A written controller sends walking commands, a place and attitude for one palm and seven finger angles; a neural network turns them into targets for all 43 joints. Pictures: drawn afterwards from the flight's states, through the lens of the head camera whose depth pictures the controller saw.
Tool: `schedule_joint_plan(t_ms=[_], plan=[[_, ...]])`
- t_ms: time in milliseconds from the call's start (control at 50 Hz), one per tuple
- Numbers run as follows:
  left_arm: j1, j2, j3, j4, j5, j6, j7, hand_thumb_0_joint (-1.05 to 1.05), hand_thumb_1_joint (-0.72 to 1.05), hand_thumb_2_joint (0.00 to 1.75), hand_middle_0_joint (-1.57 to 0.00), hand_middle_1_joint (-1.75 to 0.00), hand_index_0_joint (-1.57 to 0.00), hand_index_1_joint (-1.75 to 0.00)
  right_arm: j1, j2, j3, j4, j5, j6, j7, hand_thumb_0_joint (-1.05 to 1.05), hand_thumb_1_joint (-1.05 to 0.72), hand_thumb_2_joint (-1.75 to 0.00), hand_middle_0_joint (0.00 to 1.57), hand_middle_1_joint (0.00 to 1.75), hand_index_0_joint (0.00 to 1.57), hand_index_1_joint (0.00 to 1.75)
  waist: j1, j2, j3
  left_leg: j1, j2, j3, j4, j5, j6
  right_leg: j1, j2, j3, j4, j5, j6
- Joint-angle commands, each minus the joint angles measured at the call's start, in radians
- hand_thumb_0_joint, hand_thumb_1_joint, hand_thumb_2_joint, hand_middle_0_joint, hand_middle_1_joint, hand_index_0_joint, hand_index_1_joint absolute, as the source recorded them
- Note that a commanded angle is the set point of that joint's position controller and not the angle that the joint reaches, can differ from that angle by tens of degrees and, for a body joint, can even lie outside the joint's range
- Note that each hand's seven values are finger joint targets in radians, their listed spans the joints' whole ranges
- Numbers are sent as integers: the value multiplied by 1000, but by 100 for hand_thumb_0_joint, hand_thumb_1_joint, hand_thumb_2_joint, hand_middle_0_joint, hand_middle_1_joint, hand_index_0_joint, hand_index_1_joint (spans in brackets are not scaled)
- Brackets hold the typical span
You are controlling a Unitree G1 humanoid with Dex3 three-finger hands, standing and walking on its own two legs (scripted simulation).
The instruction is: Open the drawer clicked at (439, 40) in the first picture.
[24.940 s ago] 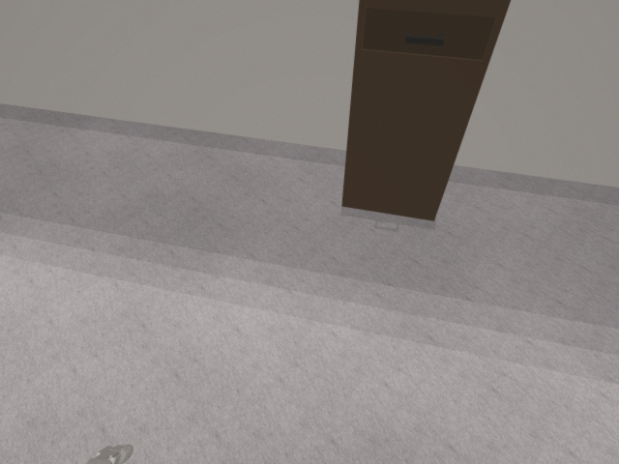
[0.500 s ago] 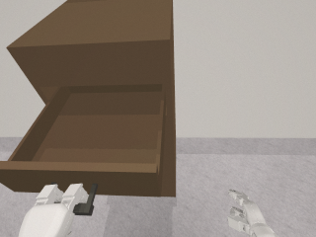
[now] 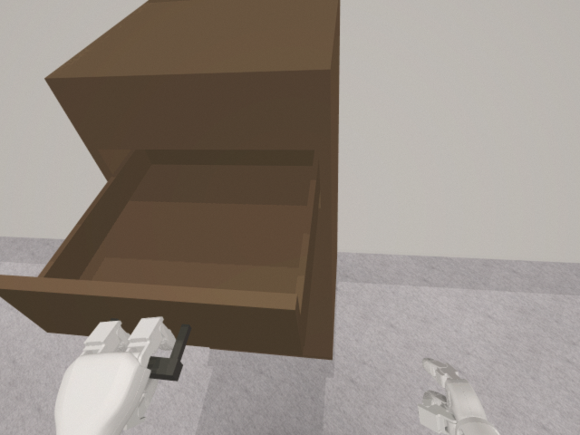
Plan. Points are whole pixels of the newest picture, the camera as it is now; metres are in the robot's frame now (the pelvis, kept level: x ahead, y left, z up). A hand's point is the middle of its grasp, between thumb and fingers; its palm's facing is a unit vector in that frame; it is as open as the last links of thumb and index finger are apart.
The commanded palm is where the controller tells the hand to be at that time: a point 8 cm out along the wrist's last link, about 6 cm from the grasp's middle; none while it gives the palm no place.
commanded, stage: open the thumb to release the handle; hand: left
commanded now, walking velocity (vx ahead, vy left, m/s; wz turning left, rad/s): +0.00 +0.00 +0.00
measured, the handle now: (140, 348) +0.20 +0.22 +0.07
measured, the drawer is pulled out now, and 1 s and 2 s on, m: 0.29 0.28 0.28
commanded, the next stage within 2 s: lift the hand off the handle in 0.22 s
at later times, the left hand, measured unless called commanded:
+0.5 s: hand (135, 394) +0.15 +0.22 +0.05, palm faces +0.05 -0.13 -0.99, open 13.7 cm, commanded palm +0.12 +0.22 +0.10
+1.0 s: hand (128, 372) +0.16 +0.22 +0.07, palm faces +0.04 -0.16 -0.99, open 13.3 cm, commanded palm +0.14 +0.22 +0.15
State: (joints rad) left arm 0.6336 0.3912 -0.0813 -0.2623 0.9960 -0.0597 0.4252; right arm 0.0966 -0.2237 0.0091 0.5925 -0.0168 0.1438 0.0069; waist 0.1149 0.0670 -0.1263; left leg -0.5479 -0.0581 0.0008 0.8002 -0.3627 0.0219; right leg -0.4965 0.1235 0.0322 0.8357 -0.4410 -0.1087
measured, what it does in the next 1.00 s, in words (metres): stands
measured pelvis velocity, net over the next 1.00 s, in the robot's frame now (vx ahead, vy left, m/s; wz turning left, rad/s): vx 0.00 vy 0.02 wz -0.01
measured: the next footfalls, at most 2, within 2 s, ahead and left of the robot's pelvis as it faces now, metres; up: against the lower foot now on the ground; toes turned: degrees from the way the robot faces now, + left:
none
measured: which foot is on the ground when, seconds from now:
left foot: down 0.00-1.00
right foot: down 0.00-1.00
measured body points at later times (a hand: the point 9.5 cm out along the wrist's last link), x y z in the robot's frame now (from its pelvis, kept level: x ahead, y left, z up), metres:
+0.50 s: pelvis +0.00 +0.00 +0.00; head +0.01 -0.04 +0.45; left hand +0.14 +0.22 +0.10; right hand +0.22 -0.21 -0.10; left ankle +0.03 +0.11 -0.70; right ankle -0.02 -0.05 -0.70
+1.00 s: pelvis +0.00 +0.02 +0.01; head -0.01 -0.02 +0.46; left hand +0.16 +0.23 +0.13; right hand +0.23 -0.18 -0.07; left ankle +0.03 +0.11 -0.70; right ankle -0.02 -0.05 -0.70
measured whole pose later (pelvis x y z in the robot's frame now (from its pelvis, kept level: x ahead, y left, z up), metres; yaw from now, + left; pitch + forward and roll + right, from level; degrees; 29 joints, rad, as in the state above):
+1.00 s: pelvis +0.00 +0.02 +0.01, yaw +0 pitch +3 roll +0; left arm 0.58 0.42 -0.15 -0.38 0.95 0.07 0.26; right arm 0.10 -0.25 0.02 0.54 -0.01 0.13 0.01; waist 0.11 0.09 -0.10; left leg -0.44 -0.06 0.00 0.73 -0.34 0.04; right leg -0.37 0.12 0.04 0.73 -0.40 -0.09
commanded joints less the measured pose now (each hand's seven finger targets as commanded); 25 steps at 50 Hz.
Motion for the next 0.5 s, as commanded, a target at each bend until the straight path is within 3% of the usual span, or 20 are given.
schedule_joint_plan(t_ms=[0,40,100,160,180,200,240,280,300,340,360,480], plan=[[-23,175,173,-101,-23,64,-12,0,-15,45,-32,-124,-32,-124,-178,-90,-21,-185,3,-67,-11,0,-90,-90,20,30,20,30,-14,-126,-24,84,-16,-30,-49,92,25,41,-117,236,-267,274,81],[10,214,222,-84,-30,63,-18,0,-29,39,-32,-122,-32,-122,-189,-93,-12,-183,4,-71,-15,0,-90,-90,20,30,20,30,1,-136,-30,90,-15,-30,-52,99,21,63,-118,254,-274,297,81],[1,161,163,-113,-29,52,-37,0,-50,30,-30,-120,-30,-120,-178,-93,-16,-188,2,-73,-8,0,-90,-90,20,30,20,30,-11,-108,8,102,-16,-31,-62,93,24,33,-113,237,-284,251,77],[-11,181,190,-118,-29,46,-36,0,-50,30,-30,-120,-30,-120,-173,-95,-17,-189,-3,-74,-7,0,-90,-90,20,30,20,30,-10,-99,6,109,-15,-31,-63,82,23,21,-110,237,-295,196,72],[-2,163,174,-119,-26,44,-39,0,-50,30,-30,-120,-30,-120,-175,-94,-18,-191,-6,-76,-5,0,-90,-90,20,30,20,30,-4,-91,6,116,-16,-31,-61,85,22,13,-109,236,-296,182,70],[-10,151,158,-121,-25,40,-40,0,-50,30,-30,-120,-30,-120,-168,-94,-22,-193,-7,-78,-5,0,-90,-90,20,30,20,30,-15,-112,16,114,-15,-34,-58,83,24,4,-110,230,-297,183,72],[-10,188,206,-117,-27,31,-33,0,-50,30,-30,-120,-30,-120,-171,-99,-21,-193,-7,-78,-6,0,-90,-90,20,30,20,30,-5,-116,-18,109,-16,-33,-58,88,21,27,-110,239,-291,206,71],[-10,160,177,-139,-14,24,-28,0,-50,30,-30,-120,-30,-120,-161,-98,-28,-195,-14,-80,-1,0,-90,-90,20,30,20,30,-3,-101,-36,116,-17,-32,-52,97,21,16,-109,235,-276,215,66],[12,77,84,-153,-15,24,-32,0,-50,30,-30,-120,-30,-120,-158,-94,-32,-203,-18,-83,9,0,-90,-90,20,30,20,30,-16,-76,-21,127,-17,-36,-51,113,24,-5,-107,206,-264,230,64],[-28,115,124,-154,-14,28,-28,0,-50,30,-30,-120,-30,-120,-148,-100,-35,-198,-17,-81,15,0,-90,-90,20,30,20,30,-25,-102,-52,135,-9,-36,-43,123,22,-14,-101,195,-250,241,64],[-4,131,139,-157,-5,28,-20,0,-50,30,-30,-120,-30,-120,-143,-100,-39,-202,-16,-82,13,0,-90,-90,20,30,20,30,-12,-100,-59,126,-9,-32,-44,118,23,-9,-99,200,-245,235,64],[-72,121,114,-139,19,40,-7,0,-50,30,-30,-120,-30,-120,-141,-97,-39,-195,-20,-80,13,0,-90,-90,20,30,20,30,-28,-119,-60,130,-11,-37,-31,119,24,-40,-95,186,-230,227,63]])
